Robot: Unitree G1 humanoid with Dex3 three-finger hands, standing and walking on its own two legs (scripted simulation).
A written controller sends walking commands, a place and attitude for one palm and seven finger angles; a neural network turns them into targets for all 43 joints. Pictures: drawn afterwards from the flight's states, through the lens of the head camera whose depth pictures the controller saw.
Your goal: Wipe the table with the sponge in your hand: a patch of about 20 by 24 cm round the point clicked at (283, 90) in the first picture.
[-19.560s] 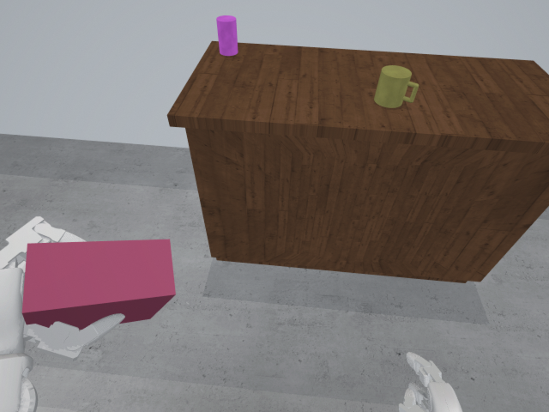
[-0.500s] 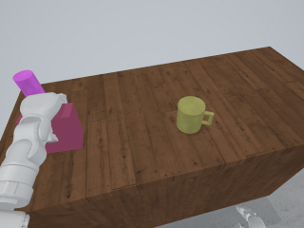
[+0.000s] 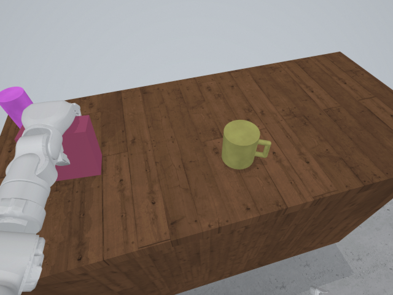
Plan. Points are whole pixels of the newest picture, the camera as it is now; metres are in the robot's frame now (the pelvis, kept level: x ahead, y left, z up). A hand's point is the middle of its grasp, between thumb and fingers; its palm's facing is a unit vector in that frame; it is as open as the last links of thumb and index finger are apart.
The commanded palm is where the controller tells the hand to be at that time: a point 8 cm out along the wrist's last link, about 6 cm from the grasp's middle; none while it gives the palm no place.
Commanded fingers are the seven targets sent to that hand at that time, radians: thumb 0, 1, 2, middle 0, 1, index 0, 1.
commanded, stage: slide across to the middle lane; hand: left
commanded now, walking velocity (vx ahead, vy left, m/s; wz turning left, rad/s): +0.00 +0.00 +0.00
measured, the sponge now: (68, 156) +0.38 +0.33 +0.06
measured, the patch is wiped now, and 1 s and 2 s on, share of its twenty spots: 0.40 0.50 0.75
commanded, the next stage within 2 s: wipe back along the middle lane in 0.74 s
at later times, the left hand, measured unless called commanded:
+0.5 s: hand (75, 128) +0.42 +0.30 +0.11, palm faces -0.05 +0.02 -1.00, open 10.1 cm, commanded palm +0.41 +0.28 +0.17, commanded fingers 0.00 0.10 1.30 -1.20 -1.60 -1.20 -1.60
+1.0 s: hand (102, 125) +0.43 +0.24 +0.11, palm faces -0.02 +0.00 -1.00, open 10.1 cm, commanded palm +0.40 +0.24 +0.16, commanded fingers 0.00 0.10 1.30 -1.20 -1.60 -1.20 -1.60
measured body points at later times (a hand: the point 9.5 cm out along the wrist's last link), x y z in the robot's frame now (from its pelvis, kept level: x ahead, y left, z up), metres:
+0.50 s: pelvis +0.01 +0.01 +0.00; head +0.04 -0.01 +0.45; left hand +0.42 +0.29 +0.17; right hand +0.14 -0.25 -0.12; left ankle +0.05 +0.12 -0.73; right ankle -0.03 -0.12 -0.73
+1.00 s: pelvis +0.03 +0.00 +0.00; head +0.04 -0.03 +0.45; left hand +0.43 +0.24 +0.16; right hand +0.19 -0.25 -0.12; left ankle +0.05 +0.12 -0.73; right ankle -0.03 -0.12 -0.73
